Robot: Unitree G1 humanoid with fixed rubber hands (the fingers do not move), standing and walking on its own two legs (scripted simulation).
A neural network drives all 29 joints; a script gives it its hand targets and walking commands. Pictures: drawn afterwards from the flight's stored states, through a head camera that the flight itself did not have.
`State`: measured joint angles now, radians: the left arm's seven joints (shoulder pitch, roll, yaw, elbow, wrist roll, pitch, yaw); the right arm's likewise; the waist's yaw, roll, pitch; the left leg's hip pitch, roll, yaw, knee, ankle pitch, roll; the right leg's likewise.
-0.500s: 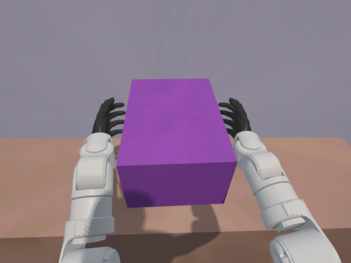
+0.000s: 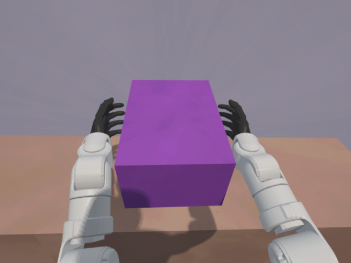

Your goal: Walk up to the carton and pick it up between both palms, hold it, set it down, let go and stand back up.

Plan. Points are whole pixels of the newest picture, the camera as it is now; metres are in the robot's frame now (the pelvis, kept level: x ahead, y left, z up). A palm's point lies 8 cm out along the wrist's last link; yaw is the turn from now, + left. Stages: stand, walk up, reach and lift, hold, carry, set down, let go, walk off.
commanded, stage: hold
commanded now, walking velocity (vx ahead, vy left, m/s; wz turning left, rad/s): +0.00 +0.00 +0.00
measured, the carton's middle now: (172, 136) +0.40 +0.00 +0.13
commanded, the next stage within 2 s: set down in 0.02 s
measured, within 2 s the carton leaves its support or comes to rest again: neither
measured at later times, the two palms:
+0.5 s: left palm (105, 136) +0.38 +0.16 +0.15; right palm (236, 148) +0.35 -0.14 +0.13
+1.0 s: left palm (113, 142) +0.41 +0.15 +0.11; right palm (233, 151) +0.38 -0.15 +0.10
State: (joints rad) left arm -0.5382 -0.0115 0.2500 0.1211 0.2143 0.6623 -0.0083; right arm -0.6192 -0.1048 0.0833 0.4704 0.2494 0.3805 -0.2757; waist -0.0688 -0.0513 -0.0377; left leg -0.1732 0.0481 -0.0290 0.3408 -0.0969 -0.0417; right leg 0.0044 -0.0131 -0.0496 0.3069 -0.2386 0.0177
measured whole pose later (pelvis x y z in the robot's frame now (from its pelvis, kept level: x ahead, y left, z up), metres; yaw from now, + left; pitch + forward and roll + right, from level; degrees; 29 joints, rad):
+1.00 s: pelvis +0.02 +0.01 +0.00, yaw -2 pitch -3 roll +0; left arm -0.58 -0.01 0.32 0.52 0.30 0.25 -0.10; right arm -0.55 0.04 -0.11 0.75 -0.01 -0.03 -0.23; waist -0.05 -0.10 0.03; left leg -0.13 0.04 0.01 0.31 -0.12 -0.03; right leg 0.05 -0.03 -0.02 0.23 -0.23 0.03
